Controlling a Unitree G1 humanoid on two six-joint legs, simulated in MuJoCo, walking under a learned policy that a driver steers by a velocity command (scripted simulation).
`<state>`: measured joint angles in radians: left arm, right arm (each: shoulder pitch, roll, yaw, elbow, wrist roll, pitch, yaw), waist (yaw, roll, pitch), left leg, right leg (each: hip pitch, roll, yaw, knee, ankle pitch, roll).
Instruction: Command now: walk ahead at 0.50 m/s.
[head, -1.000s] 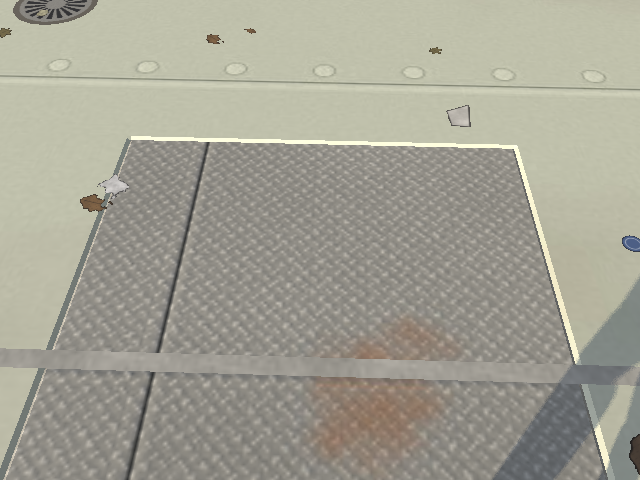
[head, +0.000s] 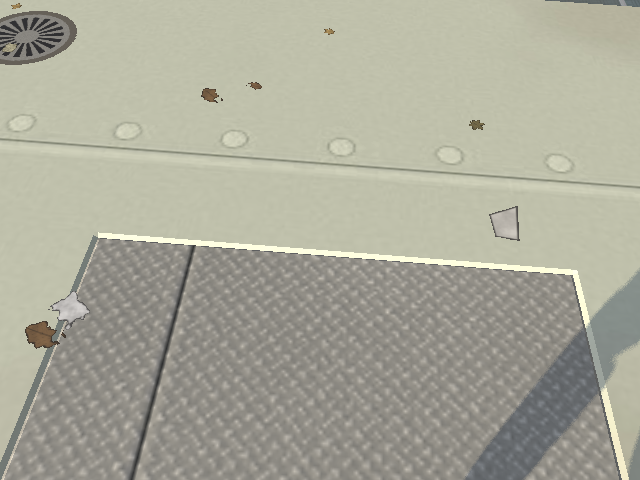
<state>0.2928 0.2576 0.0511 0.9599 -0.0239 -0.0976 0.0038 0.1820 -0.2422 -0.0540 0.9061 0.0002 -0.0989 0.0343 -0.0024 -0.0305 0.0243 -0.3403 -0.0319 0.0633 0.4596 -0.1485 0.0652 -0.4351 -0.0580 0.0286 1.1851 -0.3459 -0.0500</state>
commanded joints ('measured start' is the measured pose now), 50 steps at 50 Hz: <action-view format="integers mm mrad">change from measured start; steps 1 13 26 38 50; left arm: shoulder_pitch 49 -263 -249 -138 -120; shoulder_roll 52 22 81 41 40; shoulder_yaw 24 9 7 3 5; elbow -48 -141 -101 -14 57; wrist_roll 6 21 55 36 24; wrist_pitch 10 14 46 78 86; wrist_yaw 11 -11 -1 33 27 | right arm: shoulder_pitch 19 174 147 47 126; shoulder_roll -79 -132 -53 -73 -52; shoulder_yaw -12 -10 -1 -4 6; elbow -25 65 91 122 158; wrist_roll -8 0 6 -13 -1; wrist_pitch -17 19 111 79 70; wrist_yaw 3 -45 -80 -75 -72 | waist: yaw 22 -46 -47 28 -5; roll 118 106 -92 156 34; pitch -58 -11 -113 28 -36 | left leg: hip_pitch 137 241 -1 -101 75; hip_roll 250 206 94 119 88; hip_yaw -281 -72 -94 -130 -83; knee -302 -217 434 -145 -49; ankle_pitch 74 531 -354 -330 12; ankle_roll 162 108 -112 -40 -39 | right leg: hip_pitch -142 -99 88 248 264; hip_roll -95 1 -160 30 17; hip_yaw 37 -36 172 -26 -25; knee -26 -612 -933 -775 -730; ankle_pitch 95 463 304 94 341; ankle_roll -3 33 -160 16 7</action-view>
